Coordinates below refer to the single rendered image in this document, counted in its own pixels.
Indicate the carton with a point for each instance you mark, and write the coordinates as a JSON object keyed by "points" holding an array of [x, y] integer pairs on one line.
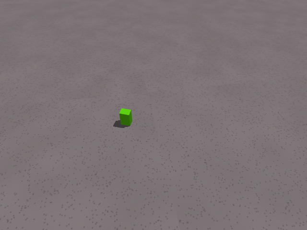
{"points": [[125, 117]]}

